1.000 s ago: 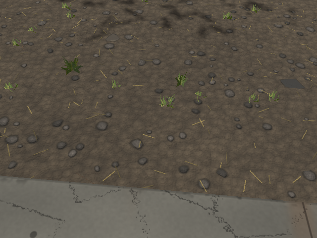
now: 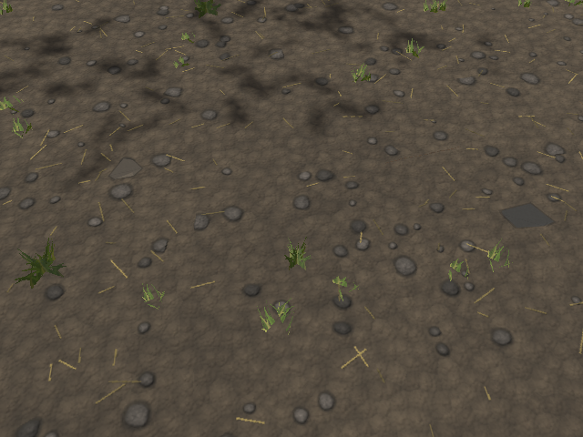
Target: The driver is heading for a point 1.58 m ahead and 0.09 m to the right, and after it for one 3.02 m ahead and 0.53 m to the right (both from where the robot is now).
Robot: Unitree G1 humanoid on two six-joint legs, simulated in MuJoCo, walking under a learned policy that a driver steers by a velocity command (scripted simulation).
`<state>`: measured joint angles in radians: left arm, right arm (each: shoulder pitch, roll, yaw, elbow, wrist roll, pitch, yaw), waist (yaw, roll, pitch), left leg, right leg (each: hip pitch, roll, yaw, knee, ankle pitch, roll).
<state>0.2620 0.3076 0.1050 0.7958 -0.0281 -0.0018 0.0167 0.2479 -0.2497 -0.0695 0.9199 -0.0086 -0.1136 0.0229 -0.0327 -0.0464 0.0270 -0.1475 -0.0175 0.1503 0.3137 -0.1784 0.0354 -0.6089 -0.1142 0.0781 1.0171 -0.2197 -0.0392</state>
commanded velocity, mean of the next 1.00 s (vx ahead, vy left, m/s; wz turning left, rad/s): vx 0.50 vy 0.00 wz -0.05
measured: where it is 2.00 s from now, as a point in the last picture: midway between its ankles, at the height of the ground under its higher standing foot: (327, 240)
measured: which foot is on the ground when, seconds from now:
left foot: down 0.00-0.40, up 0.42-0.90, down 0.92-1.00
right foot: up 0.00-0.38, down 0.40-0.92, up 0.94-1.00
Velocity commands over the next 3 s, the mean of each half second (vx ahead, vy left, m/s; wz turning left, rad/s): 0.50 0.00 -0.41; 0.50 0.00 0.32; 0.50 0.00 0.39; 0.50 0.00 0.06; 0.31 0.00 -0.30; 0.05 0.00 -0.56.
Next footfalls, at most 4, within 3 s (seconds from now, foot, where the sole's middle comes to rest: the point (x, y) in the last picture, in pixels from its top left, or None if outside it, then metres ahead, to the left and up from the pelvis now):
0.40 right None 0.37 -0.25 -0.89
0.92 left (328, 359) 0.73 -0.10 -0.89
1.40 right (380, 271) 1.01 -0.28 -0.89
1.90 left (279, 213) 1.24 0.02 -0.89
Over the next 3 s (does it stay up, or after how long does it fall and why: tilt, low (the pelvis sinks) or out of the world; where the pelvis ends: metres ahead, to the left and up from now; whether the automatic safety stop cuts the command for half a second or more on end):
stays up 1.43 -0.04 -0.11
